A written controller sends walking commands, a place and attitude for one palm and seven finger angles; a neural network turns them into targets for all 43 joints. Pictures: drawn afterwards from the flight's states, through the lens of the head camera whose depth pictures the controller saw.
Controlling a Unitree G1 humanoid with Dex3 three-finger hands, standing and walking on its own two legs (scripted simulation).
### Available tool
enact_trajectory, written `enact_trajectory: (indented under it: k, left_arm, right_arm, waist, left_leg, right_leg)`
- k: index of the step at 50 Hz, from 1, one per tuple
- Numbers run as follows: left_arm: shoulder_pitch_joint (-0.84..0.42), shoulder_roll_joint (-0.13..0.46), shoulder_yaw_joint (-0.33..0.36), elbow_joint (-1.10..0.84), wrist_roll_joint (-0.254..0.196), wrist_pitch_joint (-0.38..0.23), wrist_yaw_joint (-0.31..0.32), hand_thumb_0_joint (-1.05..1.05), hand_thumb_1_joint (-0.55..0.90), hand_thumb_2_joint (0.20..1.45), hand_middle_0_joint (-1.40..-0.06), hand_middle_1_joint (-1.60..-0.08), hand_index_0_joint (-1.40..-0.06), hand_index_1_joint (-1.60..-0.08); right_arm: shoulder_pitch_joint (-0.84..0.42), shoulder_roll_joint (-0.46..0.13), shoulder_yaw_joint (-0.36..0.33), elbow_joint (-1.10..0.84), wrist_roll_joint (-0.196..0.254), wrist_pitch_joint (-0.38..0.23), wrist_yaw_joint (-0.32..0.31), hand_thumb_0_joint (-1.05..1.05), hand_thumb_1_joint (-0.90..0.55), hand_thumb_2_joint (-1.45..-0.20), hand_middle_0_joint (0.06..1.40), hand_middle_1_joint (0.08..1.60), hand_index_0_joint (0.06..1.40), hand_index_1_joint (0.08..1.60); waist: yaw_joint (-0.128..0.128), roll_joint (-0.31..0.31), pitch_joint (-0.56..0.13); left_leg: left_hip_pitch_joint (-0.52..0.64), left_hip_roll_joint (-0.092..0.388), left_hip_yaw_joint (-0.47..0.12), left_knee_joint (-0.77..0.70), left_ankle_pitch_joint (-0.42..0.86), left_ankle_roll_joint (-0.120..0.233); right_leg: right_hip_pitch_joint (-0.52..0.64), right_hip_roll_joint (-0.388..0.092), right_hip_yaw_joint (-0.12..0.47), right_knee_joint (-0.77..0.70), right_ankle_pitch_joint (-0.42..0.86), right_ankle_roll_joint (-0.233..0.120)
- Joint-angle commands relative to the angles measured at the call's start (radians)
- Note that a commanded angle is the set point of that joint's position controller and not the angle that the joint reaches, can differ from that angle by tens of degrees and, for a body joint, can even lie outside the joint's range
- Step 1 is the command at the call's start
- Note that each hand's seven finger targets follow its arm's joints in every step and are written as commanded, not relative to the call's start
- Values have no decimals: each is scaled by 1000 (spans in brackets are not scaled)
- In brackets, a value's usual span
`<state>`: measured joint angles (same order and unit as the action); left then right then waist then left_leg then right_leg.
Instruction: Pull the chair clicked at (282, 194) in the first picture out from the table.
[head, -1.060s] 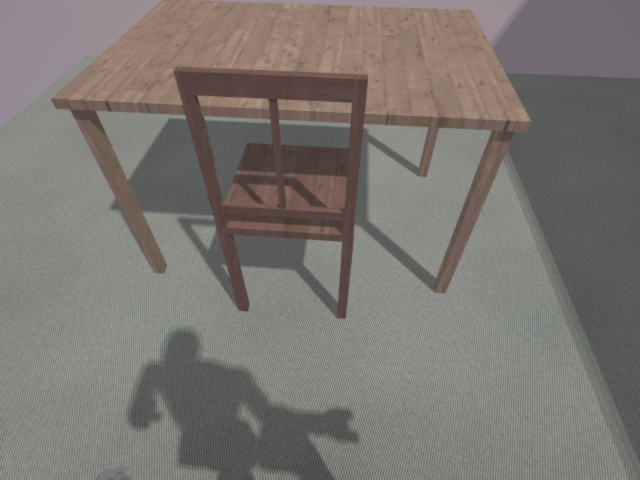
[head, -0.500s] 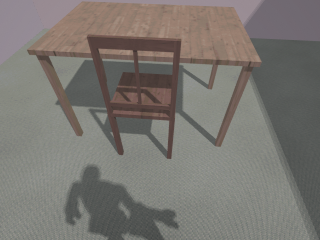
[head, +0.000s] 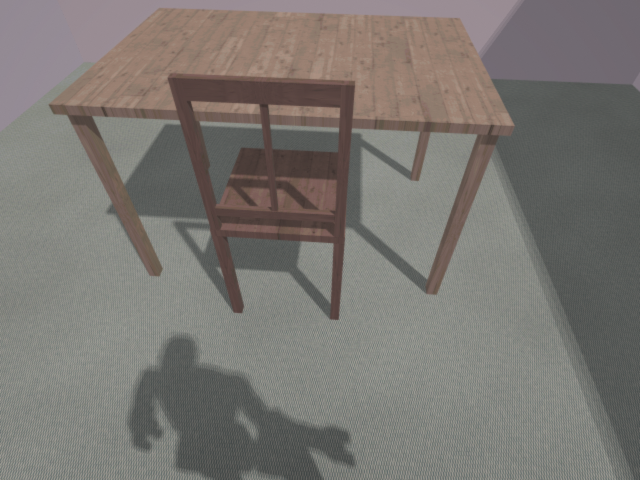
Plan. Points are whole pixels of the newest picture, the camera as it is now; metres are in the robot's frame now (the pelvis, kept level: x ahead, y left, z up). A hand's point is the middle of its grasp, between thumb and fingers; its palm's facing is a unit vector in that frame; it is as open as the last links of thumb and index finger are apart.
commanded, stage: look at it before walking up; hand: left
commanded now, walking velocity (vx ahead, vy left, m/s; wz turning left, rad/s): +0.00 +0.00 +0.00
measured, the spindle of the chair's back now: (270, 162) +0.83 +0.17 -0.09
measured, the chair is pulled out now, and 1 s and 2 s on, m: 0.00 0.00 0.00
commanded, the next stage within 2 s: take the last steps up to it in 0.38 s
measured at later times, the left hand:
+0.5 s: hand out of the picture +0.06 +0.24 -0.16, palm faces -0.02 -0.95 -0.32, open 7.4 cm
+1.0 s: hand out of the picture +0.11 +0.19 -0.19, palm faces -0.07 -0.99 -0.14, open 7.4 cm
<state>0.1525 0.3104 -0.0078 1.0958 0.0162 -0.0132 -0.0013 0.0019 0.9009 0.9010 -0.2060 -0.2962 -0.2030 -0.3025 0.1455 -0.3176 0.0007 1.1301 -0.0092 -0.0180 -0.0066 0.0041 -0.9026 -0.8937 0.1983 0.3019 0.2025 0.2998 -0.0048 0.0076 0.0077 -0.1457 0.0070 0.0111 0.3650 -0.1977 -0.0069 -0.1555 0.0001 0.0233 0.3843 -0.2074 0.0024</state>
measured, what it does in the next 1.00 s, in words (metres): walks ahead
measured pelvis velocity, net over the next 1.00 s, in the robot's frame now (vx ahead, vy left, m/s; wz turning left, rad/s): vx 0.10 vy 0.02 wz -0.06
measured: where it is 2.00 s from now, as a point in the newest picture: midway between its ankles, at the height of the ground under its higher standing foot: (329, 454)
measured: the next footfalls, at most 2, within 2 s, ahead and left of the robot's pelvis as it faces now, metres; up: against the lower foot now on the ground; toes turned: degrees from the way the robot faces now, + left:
right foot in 1.14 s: +0.29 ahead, -0.13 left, +0.00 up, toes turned -10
left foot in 1.54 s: +0.40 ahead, +0.10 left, +0.00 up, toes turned +6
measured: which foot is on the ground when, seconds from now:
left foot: down 0.00-1.00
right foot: down 0.00-0.82, up 0.84-1.00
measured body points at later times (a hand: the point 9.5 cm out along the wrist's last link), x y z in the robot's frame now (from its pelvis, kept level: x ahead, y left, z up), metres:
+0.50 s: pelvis +0.00 +0.00 +0.00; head +0.01 +0.00 +0.45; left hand +0.06 +0.29 -0.14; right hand +0.07 -0.29 -0.14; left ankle +0.00 +0.12 -0.75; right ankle +0.00 -0.12 -0.75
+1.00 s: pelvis +0.10 +0.02 -0.01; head +0.13 +0.02 +0.44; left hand +0.11 +0.24 -0.17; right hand -0.01 -0.18 -0.16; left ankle +0.00 +0.12 -0.75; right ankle +0.11 -0.10 -0.69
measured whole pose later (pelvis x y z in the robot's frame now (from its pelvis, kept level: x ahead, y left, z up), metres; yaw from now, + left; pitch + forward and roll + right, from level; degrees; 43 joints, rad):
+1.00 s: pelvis +0.10 +0.02 -0.01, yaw -4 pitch +0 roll +0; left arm 0.29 0.17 0.04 1.11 0.03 0.01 -0.02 0.01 0.90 0.90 -0.20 -0.30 -0.20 -0.30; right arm 0.47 -0.12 -0.01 1.17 -0.02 -0.08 -0.04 0.00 -0.90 -0.89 0.20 0.30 0.20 0.30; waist -0.04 -0.02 0.05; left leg 0.00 0.00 0.08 0.39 -0.39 0.03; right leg -0.47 -0.05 -0.07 0.97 -0.41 -0.03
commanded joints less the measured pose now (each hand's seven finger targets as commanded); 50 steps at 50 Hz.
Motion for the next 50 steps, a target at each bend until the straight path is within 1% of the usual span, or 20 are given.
enact_trajectory:
  k: [1,19,25,26,27,28,30,32,35,38,39,40,41,42,43,44,45,46,47,50]
  left_arm:
    - [-31,202,43,-59,-5,-19,17,0,900,900,-200,-300,-200,-300]
    - [-24,198,43,-56,-4,-19,17,0,900,900,-200,-300,-200,-300]
    - [-19,198,43,-51,-5,-20,17,0,900,900,-200,-300,-200,-300]
    - [16,130,30,-32,-7,-13,19,0,900,900,-200,-300,-200,-300]
    - [56,85,22,-18,-5,-4,20,0,900,900,-200,-300,-200,-300]
    - [72,86,23,-11,-1,4,17,0,900,900,-200,-300,-200,-300]
    - [94,97,31,-14,3,12,9,0,900,900,-200,-300,-200,-300]
    - [126,106,40,-17,5,13,4,0,900,900,-200,-300,-200,-300]
    - [164,97,53,-19,1,6,3,0,900,900,-200,-300,-200,-300]
    - [182,71,62,-23,1,-3,5,0,900,900,-200,-300,-200,-300]
    - [172,53,61,-29,1,-4,4,0,900,900,-200,-300,-200,-300]
    - [146,19,57,-40,2,-6,1,0,900,900,-200,-300,-200,-300]
    - [104,-29,52,-62,4,-14,0,0,900,900,-200,-300,-200,-300]
    - [32,-24,50,-100,9,-27,5,0,900,900,-200,-300,-200,-300]
    - [18,-17,58,-107,12,-31,8,0,900,900,-200,-300,-200,-300]
    - [23,-28,63,-102,9,-34,4,0,900,900,-200,-300,-200,-300]
    - [19,-48,64,-99,7,-34,-4,0,900,900,-200,-300,-200,-300]
    - [23,-71,63,-100,5,-29,-12,0,900,900,-200,-300,-200,-300]
    - [18,-84,62,-105,1,-26,-20,0,900,900,-200,-300,-200,-300]
    - [-16,-116,58,-125,-1,-22,-31,0,900,900,-200,-300,-200,-300]
  right_arm:
    - [-36,-189,-32,-60,-1,-21,-9,0,-900,-900,200,300,200,300]
    - [-40,-187,-32,-57,-1,-20,-10,0,-900,-900,200,300,200,300]
    - [-38,-188,-31,-55,0,-22,-12,0,-900,-900,200,300,200,300]
    - [-13,-121,-16,-40,-4,-16,-9,0,-900,-900,200,300,200,300]
    - [26,-70,-6,-24,-6,-6,-7,0,-900,-900,200,300,200,300]
    - [39,-69,-9,-19,-8,0,-4,0,-900,-900,200,300,200,300]
    - [62,-67,-14,-20,-14,5,0,0,-900,-900,200,300,200,300]
    - [74,-58,-19,-28,-16,4,1,0,-900,-900,200,300,200,300]
    - [106,-29,-20,-38,-16,-8,0,0,-900,-900,200,300,200,300]
    - [172,-6,-26,-36,-13,-23,-5,0,-900,-900,200,300,200,300]
    - [210,-5,-28,-24,-12,-28,-7,0,-900,-900,200,300,200,300]
    - [282,-30,-36,-1,-14,-35,-12,0,-900,-900,200,300,200,300]
    - [392,-78,-54,30,-21,-43,-21,0,-900,-900,200,300,200,300]
    - [483,-75,-56,52,-20,-51,-31,0,-900,-900,200,300,200,300]
    - [500,-45,-46,58,-20,-57,-38,0,-900,-900,200,300,200,300]
    - [473,-9,-38,48,-17,-63,-43,0,-900,-900,200,300,200,300]
    - [433,2,-38,34,-17,-68,-44,0,-900,-900,200,300,200,300]
    - [410,5,-39,26,-17,-71,-44,0,-900,-900,200,300,200,300]
    - [395,15,-39,25,-14,-75,-46,0,-900,-900,200,300,200,300]
    - [384,32,-38,31,-15,-78,-44,0,-900,-900,200,300,200,300]
  waist:
    - [4,-17,-34]
    - [4,-11,-22]
    - [3,-11,-46]
    - [3,-15,-59]
    - [5,-27,-53]
    - [8,-32,-13]
    - [12,-66,60]
    - [18,-88,91]
    - [17,-112,146]
    - [-8,-78,146]
    - [-24,-22,154]
    - [-53,95,149]
    - [-91,248,135]
    - [-118,244,160]
    - [-109,182,168]
    - [-89,104,173]
    - [-71,83,173]
    - [-54,95,167]
    - [-44,90,168]
    - [-31,131,164]
  left_leg:
    - [16,112,-96,-58,121,28]
    - [22,113,-97,-69,116,26]
    - [41,116,-98,-66,157,26]
    - [47,113,-84,-55,120,18]
    - [40,105,-71,-39,25,15]
    - [7,89,-64,-25,-96,18]
    - [-72,68,-59,-10,-261,24]
    - [-115,51,-42,40,-302,28]
    - [-179,30,1,132,-260,28]
    - [-125,39,13,142,-221,37]
    - [-67,61,-23,95,-200,48]
    - [34,142,-142,13,-156,89]
    - [156,284,-338,-92,-42,166]
    - [267,365,-438,-127,180,237]
    - [304,386,-412,-94,382,261]
    - [275,379,-350,-78,467,265]
    - [248,353,-289,-83,467,252]
    - [230,315,-226,-101,442,230]
    - [210,301,-197,-116,424,221]
    - [111,228,-65,-138,402,172]
  right_leg:
    - [-7,-112,95,-68,127,-24]
    - [-10,-111,93,-84,117,-20]
    - [9,-112,89,-77,164,-20]
    - [13,-111,84,-77,122,-11]
    - [6,-104,79,-72,9,-8]
    - [-21,-101,93,-78,-129,-14]
    - [-63,-101,129,-98,-310,-32]
    - [-78,-110,161,-110,-387,-55]
    - [-76,-139,209,-104,-381,-98]
    - [-115,-133,184,-32,-263,-117]
    - [-169,-99,139,37,-220,-104]
    - [-260,-31,50,195,-171,-75]
    - [-401,35,-80,440,-191,-41]
    - [-573,20,-58,589,-348,-36]
    - [-633,-29,-15,681,-340,-37]
    - [-629,-68,-6,712,-310,-38]
    - [-607,-89,-14,702,-283,-34]
    - [-581,-90,-37,673,-245,-29]
    - [-558,-95,-50,622,-216,-28]
    - [-410,-73,-127,418,-100,-29]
